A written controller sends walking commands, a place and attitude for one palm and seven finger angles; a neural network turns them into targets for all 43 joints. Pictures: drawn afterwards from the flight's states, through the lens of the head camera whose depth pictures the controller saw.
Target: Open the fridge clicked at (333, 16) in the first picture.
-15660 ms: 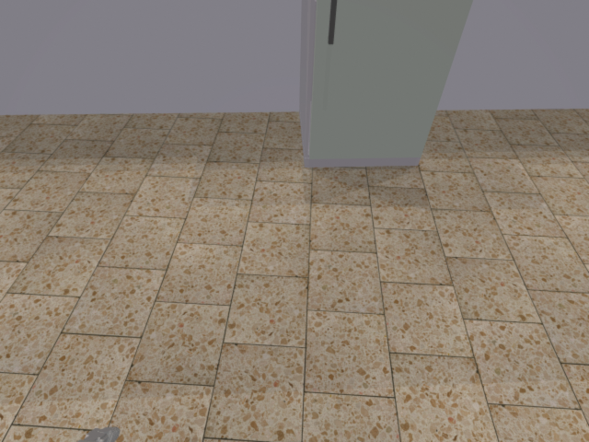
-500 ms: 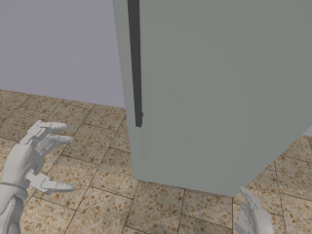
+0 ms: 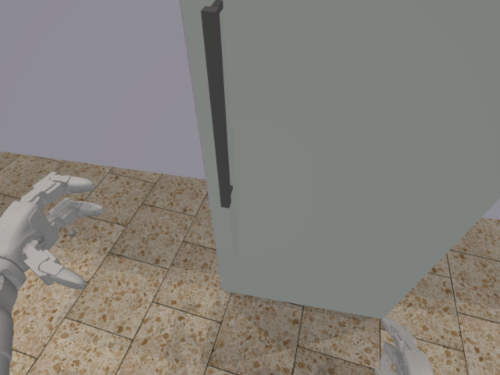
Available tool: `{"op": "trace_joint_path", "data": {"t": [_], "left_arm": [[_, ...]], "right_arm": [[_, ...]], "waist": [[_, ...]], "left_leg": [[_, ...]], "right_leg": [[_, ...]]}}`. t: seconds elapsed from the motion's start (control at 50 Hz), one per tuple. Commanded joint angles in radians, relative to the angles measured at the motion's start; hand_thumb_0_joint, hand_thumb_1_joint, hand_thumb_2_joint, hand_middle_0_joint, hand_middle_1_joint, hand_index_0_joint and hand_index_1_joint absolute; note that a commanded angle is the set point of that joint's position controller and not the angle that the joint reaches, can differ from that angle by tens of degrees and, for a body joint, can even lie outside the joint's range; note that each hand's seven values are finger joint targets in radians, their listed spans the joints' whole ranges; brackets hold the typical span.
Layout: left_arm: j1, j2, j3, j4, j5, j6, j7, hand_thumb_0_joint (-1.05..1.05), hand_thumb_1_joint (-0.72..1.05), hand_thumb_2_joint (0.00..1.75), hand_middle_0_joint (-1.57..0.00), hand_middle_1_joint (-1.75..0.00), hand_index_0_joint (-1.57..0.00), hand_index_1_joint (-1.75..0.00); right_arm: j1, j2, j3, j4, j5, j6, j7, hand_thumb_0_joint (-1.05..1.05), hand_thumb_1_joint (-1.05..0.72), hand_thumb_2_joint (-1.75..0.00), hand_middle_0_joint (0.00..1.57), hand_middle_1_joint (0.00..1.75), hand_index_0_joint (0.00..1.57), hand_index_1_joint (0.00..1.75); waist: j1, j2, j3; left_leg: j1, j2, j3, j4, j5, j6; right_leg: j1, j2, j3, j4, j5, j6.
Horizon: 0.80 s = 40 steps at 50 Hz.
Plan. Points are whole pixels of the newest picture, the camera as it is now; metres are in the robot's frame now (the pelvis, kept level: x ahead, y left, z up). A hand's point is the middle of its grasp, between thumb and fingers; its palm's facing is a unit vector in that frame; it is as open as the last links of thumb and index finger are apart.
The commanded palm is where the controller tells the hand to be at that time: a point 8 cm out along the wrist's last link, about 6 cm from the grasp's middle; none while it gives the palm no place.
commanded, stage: raise the hand to about handle height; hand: left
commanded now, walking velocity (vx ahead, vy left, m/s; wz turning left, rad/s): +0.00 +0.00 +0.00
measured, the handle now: (222, 127) +0.50 +0.09 +0.14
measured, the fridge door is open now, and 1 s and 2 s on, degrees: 0 0 0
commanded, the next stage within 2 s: move the hooked fingers beside the handle in 0.40 s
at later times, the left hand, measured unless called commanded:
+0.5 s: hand (90, 233) +0.28 +0.25 +0.11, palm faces -0.04 -1.00 -0.07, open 14.0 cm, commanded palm +0.25 +0.30 +0.12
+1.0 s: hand (118, 211) +0.32 +0.23 +0.11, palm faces -0.07 -1.00 -0.04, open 14.0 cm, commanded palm +0.30 +0.27 +0.12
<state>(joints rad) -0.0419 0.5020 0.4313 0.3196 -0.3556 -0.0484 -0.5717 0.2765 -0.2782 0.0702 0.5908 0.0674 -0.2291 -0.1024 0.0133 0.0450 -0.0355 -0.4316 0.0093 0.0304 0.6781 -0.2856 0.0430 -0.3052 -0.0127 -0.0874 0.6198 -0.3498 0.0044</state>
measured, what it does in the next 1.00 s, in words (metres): stands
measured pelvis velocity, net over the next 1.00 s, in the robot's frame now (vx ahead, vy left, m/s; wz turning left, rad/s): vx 0.01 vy -0.02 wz -0.02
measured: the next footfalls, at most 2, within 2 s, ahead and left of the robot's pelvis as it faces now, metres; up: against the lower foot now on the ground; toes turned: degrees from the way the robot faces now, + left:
none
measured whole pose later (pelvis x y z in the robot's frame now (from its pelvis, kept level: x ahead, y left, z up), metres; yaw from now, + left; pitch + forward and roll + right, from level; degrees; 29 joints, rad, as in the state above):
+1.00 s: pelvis +0.01 -0.02 +0.00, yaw -1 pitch +3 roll -1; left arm -0.11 0.43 0.39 0.37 -0.34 -0.10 -0.51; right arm 0.28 -0.28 0.04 0.61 0.06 -0.22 -0.11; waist 0.00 0.04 -0.05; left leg -0.42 0.03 0.04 0.66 -0.30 0.02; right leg -0.31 0.00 -0.07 0.63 -0.37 -0.02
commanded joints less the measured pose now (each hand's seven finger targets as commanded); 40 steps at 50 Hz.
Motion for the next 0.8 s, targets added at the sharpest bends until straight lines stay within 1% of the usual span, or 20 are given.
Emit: {"op": "trace_joint_path", "data": {"t": [0.0, 0.02, 0.12, 0.14, 0.18, 0.2, 0.22, 0.3, 0.32, 0.4, 0.42, 0.48, 0.5, 0.52, 0.54, 0.64, 0.68, 0.7, 0.72, 0.78], "left_arm": [[-0.191, 0.246, 0.110, -0.247, -0.042, -0.084, -0.009, 0.00, -0.50, 0.30, -0.30, -1.20, -0.30, -1.20], [-0.180, 0.266, 0.134, -0.248, -0.047, -0.096, -0.004, 0.00, -0.50, 0.30, -0.30, -1.20, -0.30, -1.20], [-0.192, 0.266, 0.144, -0.250, -0.039, -0.114, 0.021, 0.00, -0.50, 0.30, -0.30, -1.20, -0.30, -1.20], [-0.203, 0.240, 0.118, -0.253, -0.036, -0.111, 0.021, 0.00, -0.50, 0.30, -0.30, -1.20, -0.30, -1.20], [-0.204, 0.239, 0.112, -0.250, -0.028, -0.105, 0.025, 0.00, -0.50, 0.30, -0.30, -1.20, -0.30, -1.20], [-0.195, 0.232, 0.108, -0.234, -0.026, -0.098, 0.026, 0.00, -0.50, 0.30, -0.30, -1.20, -0.30, -1.20], [-0.195, 0.235, 0.105, -0.224, -0.025, -0.096, 0.024, 0.00, -0.50, 0.30, -0.30, -1.20, -0.30, -1.20], [-0.205, 0.230, 0.101, -0.212, -0.030, -0.100, 0.011, 0.00, -0.50, 0.30, -0.30, -1.20, -0.30, -1.20], [-0.209, 0.240, 0.108, -0.219, -0.033, -0.106, 0.010, 0.00, -0.50, 0.30, -0.30, -1.20, -0.30, -1.20], [-0.208, 0.232, 0.108, -0.210, -0.038, -0.112, 0.003, 0.00, -0.50, 0.30, -0.30, -1.20, -0.30, -1.20], [-0.203, 0.240, 0.111, -0.206, -0.038, -0.115, 0.002, 0.00, -0.50, 0.30, -0.30, -1.20, -0.30, -1.20], [-0.212, 0.234, 0.106, -0.223, -0.035, -0.115, 0.004, 0.00, -0.50, 0.30, -0.30, -1.20, -0.30, -1.20], [-0.216, 0.211, 0.083, -0.225, -0.036, -0.113, 0.003, 0.00, -0.50, 0.30, -0.30, -1.20, -0.30, -1.20], [-0.222, 0.233, 0.099, -0.199, -0.034, -0.109, 0.007, 0.00, -0.50, 0.30, -0.30, -1.20, -0.30, -1.20], [-0.253, 0.221, 0.084, -0.198, -0.034, -0.111, 0.007, 0.00, -0.50, 0.30, -0.30, -1.20, -0.30, -1.20], [-0.297, 0.187, 0.043, -0.216, -0.028, -0.115, 0.017, 0.00, -0.50, 0.30, -0.30, -1.20, -0.30, -1.20], [-0.274, 0.196, 0.057, -0.208, -0.023, -0.113, 0.028, 0.00, -0.50, 0.30, -0.30, -1.20, -0.30, -1.20], [-0.286, 0.198, 0.058, -0.202, -0.019, -0.114, 0.035, 0.00, -0.50, 0.30, -0.30, -1.20, -0.30, -1.20], [-0.281, 0.210, 0.068, -0.193, -0.019, -0.113, 0.041, 0.00, -0.50, 0.30, -0.30, -1.20, -0.30, -1.20], [-0.271, 0.206, 0.077, -0.164, -0.018, -0.109, 0.050, 0.00, -0.50, 0.30, -0.30, -1.20, -0.30, -1.20]], "right_arm": [[-0.099, -0.137, -0.066, -0.170, 0.001, -0.077, -0.003, 0.00, -0.90, -0.90, 0.20, 0.30, 0.20, 0.30], [-0.096, -0.139, -0.067, -0.166, -0.003, -0.080, 0.001, 0.00, -0.90, -0.90, 0.20, 0.30, 0.20, 0.30], [-0.088, -0.140, -0.071, -0.151, -0.003, -0.082, 0.000, 0.00, -0.90, -0.90, 0.20, 0.30, 0.20, 0.30], [-0.090, -0.136, -0.070, -0.150, -0.001, -0.082, -0.003, 0.00, -0.90, -0.90, 0.20, 0.30, 0.20, 0.30], [-0.089, -0.134, -0.072, -0.150, 0.001, -0.083, -0.006, 0.00, -0.90, -0.90, 0.20, 0.30, 0.20, 0.30], [-0.086, -0.135, -0.073, -0.150, 0.002, -0.082, -0.009, 0.00, -0.90, -0.90, 0.20, 0.30, 0.20, 0.30], [-0.083, -0.139, -0.073, -0.146, 0.000, -0.080, -0.009, 0.00, -0.90, -0.90, 0.20, 0.30, 0.20, 0.30], [-0.090, -0.138, -0.073, -0.146, 0.002, -0.082, -0.013, 0.00, -0.90, -0.90, 0.20, 0.30, 0.20, 0.30], [-0.089, -0.140, -0.074, -0.143, 0.002, -0.081, -0.012, 0.00, -0.90, -0.90, 0.20, 0.30, 0.20, 0.30], [-0.093, -0.136, -0.072, -0.144, 0.002, -0.084, -0.015, 0.00, -0.90, -0.90, 0.20, 0.30, 0.20, 0.30], [-0.090, -0.137, -0.073, -0.140, 0.001, -0.083, -0.013, 0.00, -0.90, -0.90, 0.20, 0.30, 0.20, 0.30], [-0.093, -0.135, -0.073, -0.143, 0.002, -0.085, -0.014, 0.00, -0.90, -0.90, 0.20, 0.30, 0.20, 0.30], [-0.095, -0.131, -0.071, -0.145, 0.003, -0.085, -0.014, 0.00, -0.90, -0.90, 0.20, 0.30, 0.20, 0.30], [-0.088, -0.136, -0.073, -0.137, 0.001, -0.081, -0.014, 0.00, -0.90, -0.90, 0.20, 0.30, 0.20, 0.30], [-0.087, -0.137, -0.072, -0.131, 0.002, -0.078, -0.017, 0.00, -0.90, -0.90, 0.20, 0.30, 0.20, 0.30], [-0.085, -0.133, -0.074, -0.131, 0.003, -0.076, -0.018, 0.00, -0.90, -0.90, 0.20, 0.30, 0.20, 0.30], [-0.085, -0.132, -0.074, -0.133, 0.001, -0.075, -0.017, 0.00, -0.90, -0.90, 0.20, 0.30, 0.20, 0.30], [-0.084, -0.131, -0.075, -0.131, 0.002, -0.074, -0.018, 0.00, -0.90, -0.90, 0.20, 0.30, 0.20, 0.30], [-0.081, -0.134, -0.075, -0.130, -0.001, -0.070, -0.016, 0.00, -0.90, -0.90, 0.20, 0.30, 0.20, 0.30], [-0.084, -0.132, -0.075, -0.133, 0.001, -0.062, -0.015, 0.00, -0.90, -0.90, 0.20, 0.30, 0.20, 0.30]], "waist": [[0.009, 0.043, -0.202], [0.014, 0.016, -0.198], [0.013, 0.070, -0.165], [0.004, 0.104, -0.156], [0.002, 0.108, -0.149], [-0.001, 0.093, -0.142], [-0.002, 0.029, -0.134], [-0.006, 0.041, -0.149], [-0.003, 0.014, -0.156], [-0.003, 0.039, -0.174], [-0.001, 0.016, -0.173], [0.000, 0.053, -0.185], [-0.006, 0.054, -0.183], [-0.006, 0.009, -0.165], [-0.015, 0.022, -0.166], [-0.018, 0.029, -0.193], [-0.010, 0.046, -0.202], [-0.011, 0.039, -0.200], [-0.005, -0.001, -0.201], [-0.004, 0.005, -0.203]], "left_leg": [[0.229, 0.000, -0.089, -0.122, 0.114, -0.009], [0.219, 0.000, -0.082, -0.116, 0.137, -0.007], [0.212, 0.003, -0.065, -0.120, 0.125, -0.008], [0.214, -0.001, -0.061, -0.125, 0.115, -0.008], [0.219, 0.001, -0.063, -0.130, 0.102, -0.008], [0.211, 0.001, -0.064, -0.131, 0.092, -0.007], [0.200, 0.004, -0.060, -0.124, 0.097, -0.003], [0.202, -0.002, -0.059, -0.117, 0.104, -0.003], [0.204, 0.000, -0.056, -0.110, 0.121, -0.001], [0.209, -0.005, -0.053, -0.103, 0.140, -0.002], [0.207, -0.003, -0.049, -0.097, 0.150, 0.000], [0.220, -0.006, -0.049, -0.098, 0.172, -0.001], [0.223, -0.007, -0.048, -0.098, 0.159, 0.000], [0.204, -0.002, -0.047, -0.093, 0.161, 0.000], [0.207, -0.005, -0.046, -0.094, 0.161, 0.001], [0.232, -0.005, -0.045, -0.092, 0.179, 0.002], [0.232, -0.005, -0.047, -0.093, 0.186, 0.000], [0.234, -0.004, -0.047, -0.093, 0.190, -0.001], [0.221, -0.001, -0.045, -0.090, 0.202, 0.000], [0.209, -0.004, -0.037, -0.093, 0.194, -0.001]], "right_leg": [[-0.074, 0.041, 0.021, -0.095, 0.132, -0.029], [-0.060, 0.043, 0.027, -0.101, 0.153, -0.029], [-0.070, 0.040, 0.033, -0.105, 0.147, -0.027], [-0.074, 0.037, 0.034, -0.107, 0.141, -0.027], [-0.079, 0.034, 0.034, -0.113, 0.131, -0.024], [-0.086, 0.034, 0.033, -0.115, 0.123, -0.023], [-0.077, 0.035, 0.040, -0.123, 0.128, -0.020], [-0.077, 0.031, 0.045, -0.117, 0.141, -0.017], [-0.063, 0.032, 0.050, -0.118, 0.156, -0.017], [-0.059, 0.030, 0.048, -0.107, 0.189, -0.015], [-0.054, 0.029, 0.056, -0.111, 0.199, -0.014], [-0.050, 0.028, 0.048, -0.099, 0.230, -0.014], [-0.062, 0.028, 0.049, -0.103, 0.220, -0.012], [-0.059, 0.029, 0.056, -0.108, 0.221, -0.011], [-0.066, 0.030, 0.056, -0.107, 0.227, -0.010], [-0.065, 0.028, 0.051, -0.099, 0.249, -0.012], [-0.060, 0.025, 0.048, -0.094, 0.253, -0.014], [-0.062, 0.025, 0.046, -0.093, 0.256, -0.014], [-0.047, 0.025, 0.049, -0.094, 0.270, -0.013], [-0.047, 0.022, 0.052, -0.091, 0.273, -0.010]]}}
